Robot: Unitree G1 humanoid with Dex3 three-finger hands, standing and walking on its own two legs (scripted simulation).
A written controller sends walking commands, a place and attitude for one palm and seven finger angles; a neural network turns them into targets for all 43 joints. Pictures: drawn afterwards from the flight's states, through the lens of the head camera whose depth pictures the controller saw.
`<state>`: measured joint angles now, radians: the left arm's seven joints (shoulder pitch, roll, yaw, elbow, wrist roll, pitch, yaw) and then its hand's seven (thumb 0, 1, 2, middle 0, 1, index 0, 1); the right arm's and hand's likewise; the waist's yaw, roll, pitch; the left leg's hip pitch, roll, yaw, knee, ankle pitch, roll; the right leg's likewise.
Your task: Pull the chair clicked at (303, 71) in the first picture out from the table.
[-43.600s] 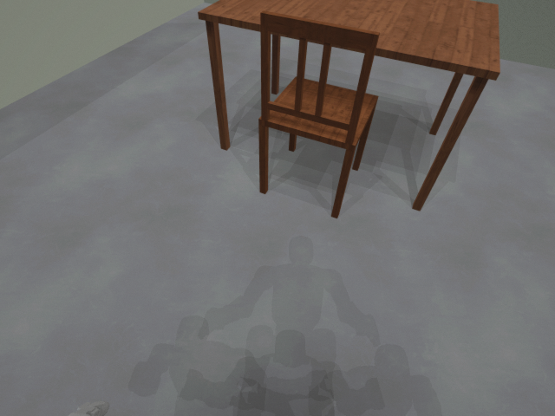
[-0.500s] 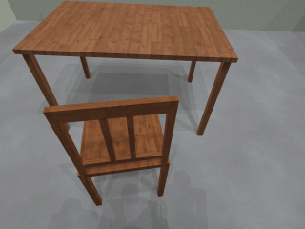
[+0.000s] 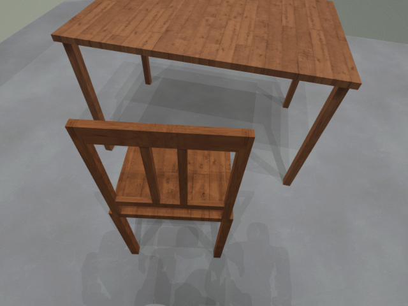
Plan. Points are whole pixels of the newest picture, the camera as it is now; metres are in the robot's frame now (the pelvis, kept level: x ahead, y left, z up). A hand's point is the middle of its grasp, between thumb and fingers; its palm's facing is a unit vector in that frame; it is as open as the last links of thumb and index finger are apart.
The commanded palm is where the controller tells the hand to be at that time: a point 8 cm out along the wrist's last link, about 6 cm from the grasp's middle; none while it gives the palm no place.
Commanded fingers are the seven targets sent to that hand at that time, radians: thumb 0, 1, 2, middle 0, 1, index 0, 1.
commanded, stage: come to a stop and stand still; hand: left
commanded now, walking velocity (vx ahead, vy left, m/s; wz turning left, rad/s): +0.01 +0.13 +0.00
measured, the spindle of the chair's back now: (151, 176) +0.44 +0.17 -0.09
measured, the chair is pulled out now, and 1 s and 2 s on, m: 0.30 0.30 0.30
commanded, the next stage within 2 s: look again from close up in 0.86 s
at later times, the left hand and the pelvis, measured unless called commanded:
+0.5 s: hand out of the picture -0.02 +0.16 -0.17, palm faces +0.01 -0.98 -0.20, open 7.4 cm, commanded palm none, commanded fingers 0.00 0.90 0.90 -0.20 -0.30 -0.20 -0.30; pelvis -0.01 +0.00 +0.01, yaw +0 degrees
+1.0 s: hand out of the picture +0.01 +0.17 -0.16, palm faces +0.01 -0.98 -0.21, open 7.3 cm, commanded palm none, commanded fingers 0.00 0.90 0.90 -0.20 -0.30 -0.20 -0.30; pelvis -0.01 +0.00 +0.01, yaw -1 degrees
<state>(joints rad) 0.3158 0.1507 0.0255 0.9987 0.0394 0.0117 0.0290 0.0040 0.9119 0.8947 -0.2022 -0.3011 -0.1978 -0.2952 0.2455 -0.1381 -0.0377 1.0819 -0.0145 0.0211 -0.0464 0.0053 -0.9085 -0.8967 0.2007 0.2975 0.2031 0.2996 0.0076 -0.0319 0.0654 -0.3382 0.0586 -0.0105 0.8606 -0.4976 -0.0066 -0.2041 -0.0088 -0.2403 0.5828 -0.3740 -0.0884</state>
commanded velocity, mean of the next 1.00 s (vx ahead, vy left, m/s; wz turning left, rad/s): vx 0.00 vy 0.01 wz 0.00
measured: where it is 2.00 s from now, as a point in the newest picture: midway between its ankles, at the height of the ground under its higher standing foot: outside the picture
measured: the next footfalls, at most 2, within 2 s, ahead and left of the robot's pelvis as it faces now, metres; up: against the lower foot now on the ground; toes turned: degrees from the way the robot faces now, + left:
left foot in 0.10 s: +0.04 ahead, +0.09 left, +0.00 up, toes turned +5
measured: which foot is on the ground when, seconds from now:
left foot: up 0.00-0.08, down 0.10-1.00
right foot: down 0.00-1.00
